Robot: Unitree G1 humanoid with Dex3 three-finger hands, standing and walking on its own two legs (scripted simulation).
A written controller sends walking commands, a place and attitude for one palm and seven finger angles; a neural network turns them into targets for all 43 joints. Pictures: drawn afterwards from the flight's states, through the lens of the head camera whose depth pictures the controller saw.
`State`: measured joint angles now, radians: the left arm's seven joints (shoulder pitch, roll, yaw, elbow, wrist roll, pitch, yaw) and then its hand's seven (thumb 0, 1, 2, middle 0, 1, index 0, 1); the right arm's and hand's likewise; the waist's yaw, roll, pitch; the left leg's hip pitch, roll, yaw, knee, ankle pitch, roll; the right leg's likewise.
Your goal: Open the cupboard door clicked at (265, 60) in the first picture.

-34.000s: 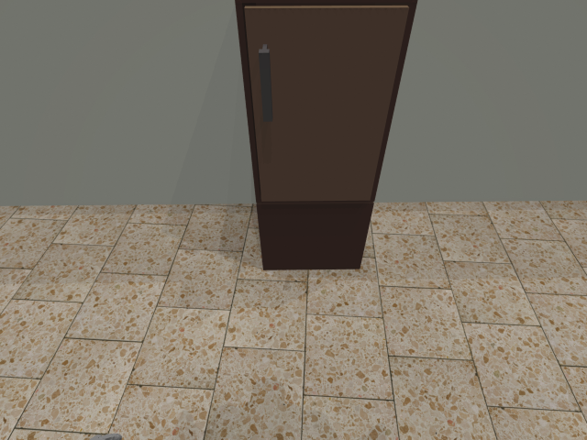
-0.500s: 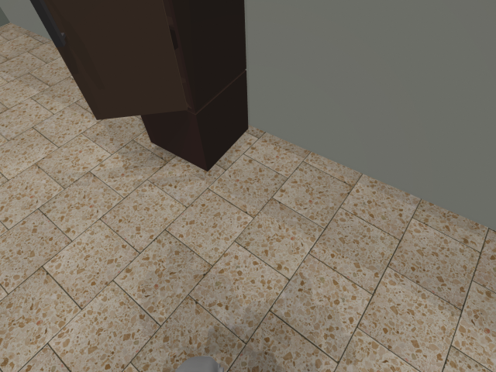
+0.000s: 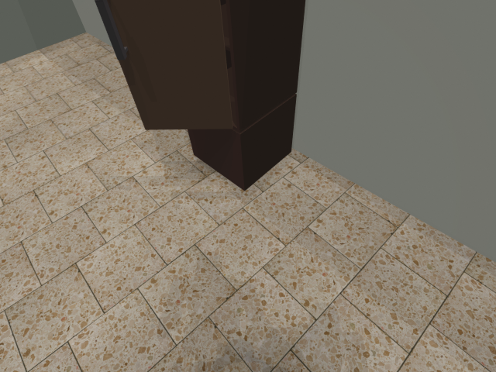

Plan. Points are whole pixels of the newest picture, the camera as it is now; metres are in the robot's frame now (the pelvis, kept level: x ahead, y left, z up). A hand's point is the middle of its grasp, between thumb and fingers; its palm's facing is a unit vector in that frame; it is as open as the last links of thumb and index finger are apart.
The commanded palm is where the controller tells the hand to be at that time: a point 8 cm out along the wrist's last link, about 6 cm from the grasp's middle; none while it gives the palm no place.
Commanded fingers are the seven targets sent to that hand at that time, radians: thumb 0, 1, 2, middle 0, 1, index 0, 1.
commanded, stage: take the last steps up to it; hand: left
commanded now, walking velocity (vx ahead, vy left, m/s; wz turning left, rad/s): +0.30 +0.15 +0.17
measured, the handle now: (114, 27) +1.02 +0.49 +0.10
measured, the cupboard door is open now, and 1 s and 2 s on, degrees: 42 42 42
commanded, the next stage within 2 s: come to a stop and stand still in 1.04 s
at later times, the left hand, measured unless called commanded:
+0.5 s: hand out of the picture +0.13 +0.27 -0.17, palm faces +0.15 -0.97 -0.19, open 7.4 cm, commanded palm none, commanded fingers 0.00 0.90 0.90 -0.20 -0.30 -0.20 -0.30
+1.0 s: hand (141, 239) +0.41 +0.29 -0.14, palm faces +0.09 -0.97 -0.23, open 7.2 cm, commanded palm none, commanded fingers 0.00 0.90 0.90 -0.20 -0.30 -0.20 -0.30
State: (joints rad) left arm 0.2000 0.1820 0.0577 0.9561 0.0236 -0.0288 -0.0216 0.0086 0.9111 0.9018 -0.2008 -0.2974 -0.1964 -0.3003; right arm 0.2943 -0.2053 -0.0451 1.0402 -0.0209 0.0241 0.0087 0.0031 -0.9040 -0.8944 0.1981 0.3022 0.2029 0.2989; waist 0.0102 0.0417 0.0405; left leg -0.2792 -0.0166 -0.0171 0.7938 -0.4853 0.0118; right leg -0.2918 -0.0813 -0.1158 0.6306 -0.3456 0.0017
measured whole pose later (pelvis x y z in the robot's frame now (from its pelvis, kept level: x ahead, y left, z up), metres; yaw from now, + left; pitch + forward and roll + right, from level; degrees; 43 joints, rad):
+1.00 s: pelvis +0.37 +0.10 +0.02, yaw +2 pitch +0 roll +1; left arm 0.25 0.16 0.06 1.01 0.01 -0.06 0.01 -0.01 0.95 0.90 -0.20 -0.30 -0.20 -0.30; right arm 0.30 -0.18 -0.05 1.08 -0.02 0.00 0.01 0.01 -0.91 -0.89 0.19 0.30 0.20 0.30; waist -0.01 0.01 0.04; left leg -0.46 0.08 0.06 0.96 -0.30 -0.04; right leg -0.17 -0.05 -0.15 0.41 -0.23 -0.03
